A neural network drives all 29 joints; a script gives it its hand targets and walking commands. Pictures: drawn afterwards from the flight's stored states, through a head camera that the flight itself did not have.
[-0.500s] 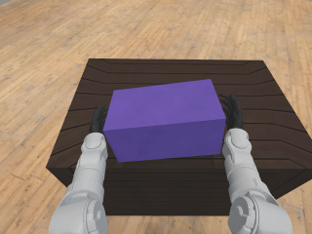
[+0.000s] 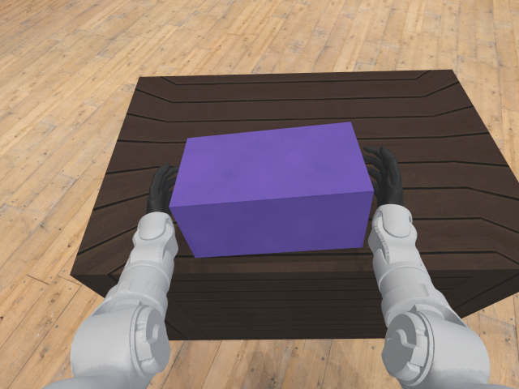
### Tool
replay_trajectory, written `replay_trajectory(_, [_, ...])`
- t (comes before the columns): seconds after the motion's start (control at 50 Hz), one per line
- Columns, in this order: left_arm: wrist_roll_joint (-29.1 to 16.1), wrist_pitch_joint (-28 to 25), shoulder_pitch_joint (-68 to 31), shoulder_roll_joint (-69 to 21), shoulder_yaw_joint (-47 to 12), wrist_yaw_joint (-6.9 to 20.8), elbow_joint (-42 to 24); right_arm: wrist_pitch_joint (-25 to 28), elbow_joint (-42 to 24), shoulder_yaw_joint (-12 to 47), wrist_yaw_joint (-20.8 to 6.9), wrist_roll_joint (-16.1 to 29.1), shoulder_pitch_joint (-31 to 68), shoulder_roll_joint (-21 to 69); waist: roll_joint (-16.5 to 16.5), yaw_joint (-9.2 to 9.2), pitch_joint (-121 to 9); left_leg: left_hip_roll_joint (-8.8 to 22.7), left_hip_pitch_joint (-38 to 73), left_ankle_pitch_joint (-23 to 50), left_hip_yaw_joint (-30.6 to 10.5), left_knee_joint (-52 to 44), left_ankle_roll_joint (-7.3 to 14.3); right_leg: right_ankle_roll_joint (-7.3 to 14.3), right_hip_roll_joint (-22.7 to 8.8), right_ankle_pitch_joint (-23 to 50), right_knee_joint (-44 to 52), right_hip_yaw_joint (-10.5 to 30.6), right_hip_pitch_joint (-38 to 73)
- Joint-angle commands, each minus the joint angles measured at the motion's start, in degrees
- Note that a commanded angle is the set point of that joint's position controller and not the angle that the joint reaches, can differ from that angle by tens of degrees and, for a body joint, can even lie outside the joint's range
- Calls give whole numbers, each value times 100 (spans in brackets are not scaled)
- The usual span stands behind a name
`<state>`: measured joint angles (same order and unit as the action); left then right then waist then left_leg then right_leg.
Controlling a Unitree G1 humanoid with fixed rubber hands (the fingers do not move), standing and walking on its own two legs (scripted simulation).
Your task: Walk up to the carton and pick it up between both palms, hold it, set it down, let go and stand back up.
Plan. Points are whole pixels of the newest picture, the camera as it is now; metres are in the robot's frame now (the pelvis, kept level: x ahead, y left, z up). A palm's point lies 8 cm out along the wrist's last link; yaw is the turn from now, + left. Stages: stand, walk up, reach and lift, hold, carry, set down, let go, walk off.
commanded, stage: set down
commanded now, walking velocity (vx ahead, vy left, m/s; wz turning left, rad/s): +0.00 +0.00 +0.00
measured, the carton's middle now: (271, 190) +0.44 +0.04 +0.01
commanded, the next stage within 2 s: none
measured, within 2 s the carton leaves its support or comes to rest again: rests again in 1.32 s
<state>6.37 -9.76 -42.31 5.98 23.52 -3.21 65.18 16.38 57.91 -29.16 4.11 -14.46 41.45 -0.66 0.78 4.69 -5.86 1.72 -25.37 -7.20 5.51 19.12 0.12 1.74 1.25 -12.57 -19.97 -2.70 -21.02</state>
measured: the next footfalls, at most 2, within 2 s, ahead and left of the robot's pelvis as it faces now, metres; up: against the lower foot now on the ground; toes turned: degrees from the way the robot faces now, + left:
none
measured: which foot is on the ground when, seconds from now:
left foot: down 0.00-1.00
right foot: down 0.00-1.00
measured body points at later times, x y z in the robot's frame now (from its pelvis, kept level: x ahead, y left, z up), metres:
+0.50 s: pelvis -0.02 +0.01 -0.02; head +0.08 +0.00 +0.42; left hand +0.40 +0.23 +0.01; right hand +0.43 -0.16 +0.01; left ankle +0.01 +0.12 -0.74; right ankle -0.05 -0.09 -0.74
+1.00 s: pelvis -0.04 +0.02 -0.02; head +0.08 +0.02 +0.41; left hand +0.40 +0.23 +0.00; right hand +0.43 -0.16 +0.01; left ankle +0.01 +0.12 -0.74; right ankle -0.05 -0.09 -0.74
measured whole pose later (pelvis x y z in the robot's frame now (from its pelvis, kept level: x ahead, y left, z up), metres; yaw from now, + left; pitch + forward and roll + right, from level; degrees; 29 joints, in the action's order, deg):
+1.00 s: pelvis -0.04 +0.02 -0.02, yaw +0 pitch +25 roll -1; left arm -4.6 -26.4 -58.9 11.1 13.2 -2.0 88.4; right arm 21.6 73.3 -33.7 -1.2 -14.3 53.2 -9.9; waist 0.0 4.5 -11.6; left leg 1.8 -47.8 -7.7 5.4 30.4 2.1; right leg 0.9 0.5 -13.4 -32.0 -3.1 -43.7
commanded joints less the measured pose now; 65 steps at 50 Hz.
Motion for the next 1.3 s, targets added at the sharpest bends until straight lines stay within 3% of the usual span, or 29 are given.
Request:
replay_trajectory(0.0, [113, -850, -4660, -2750, -1678, 1040, -1002, 325, -24, 1998, -1148, -544, 3739, 2937, -186, 57, -4767, 183, 2842, 3867, -36, 872, -148, -358, -236, 3124, -163, -132, 274])
replay_trajectory(0.1, [56, -1160, -4614, -2624, -1660, 1044, -464, 484, 220, 1901, -1157, -668, 3843, 2802, -57, 88, -4940, 165, 2444, 3789, -49, 1020, -84, -387, -248, 3171, -343, -138, 88])
replay_trajectory(0.16, [-38, -1293, -4654, -2494, -1610, 1050, -151, 576, 359, 1909, -1150, -624, 3997, 2733, 181, 96, -5009, 143, 2137, 3521, -54, 1057, -23, -420, -233, 3174, -470, -131, 138])
replay_trajectory(0.26, [-159, -1522, -4824, -2238, -1500, 1110, 457, 650, 522, 1818, -1159, -624, 4311, 2618, 406, 97, -5006, 28, 1064, 2619, 27, 981, 60, -494, -302, 3291, -824, -36, 666])
replay_trajectory(0.36, [-281, -1664, -5015, -2053, -1536, 1132, 893, 674, 698, 1752, -1196, -571, 4558, 2510, 486, 92, -5019, -23, 700, 2103, 27, 1022, 103, -496, -311, 3035, -986, -31, 571])
replay_trajectory(0.5, [-453, -1781, -5316, -1940, -1734, 1066, 1073, 699, 1036, 1573, -1297, -486, 4758, 2261, 178, 56, -5041, -6, 834, 1959, -13, 1249, 43, -352, -230, 2252, -1015, -134, -280])
replay_trajectory(0.88, [-477, -1765, -5268, -1557, -1702, 859, 1374, 665, 1378, 960, -1498, -578, 4800, 1570, 124, 36, -4981, 60, 702, 1283, -37, 1219, 47, -214, -152, 1214, -886, -251, -1091])
replay_trajectory(1.02, [-576, -1778, -5222, -967, -1625, 740, 1408, 642, 1401, 839, -1473, -469, 4730, 934, 158, 49, -5037, 78, 627, 1147, -63, 1186, 42, -181, -125, 1034, -870, -244, -1187])
replay_trajectory(1.08, [-792, -1742, -5121, -40, -1517, 560, 1383, 595, 1383, 747, -1321, -134, 4644, -115, 173, 34, -5221, 76, 654, 1381, -61, 1235, -9, -201, -103, 1276, -905, -188, -1095])
replay_trajectory(1.14, [-1206, -1670, -5241, 794, -1599, 305, 1071, 522, 1278, 934, -1091, 498, 4698, -1037, 135, -42, -5662, 65, 613, 1578, -92, 1323, -44, -211, -71, 1535, -955, -81, -1045])
replay_trajectory(1.28, [-2099, -1342, -5050, 1831, -2167, 58, 809, 231, 728, 2071, -712, 2125, 4793, -2333, 97, 4, -6587, -6, 676, 2438, -200, 1741, -138, -379, 59, 2550, -1174, 1, -913])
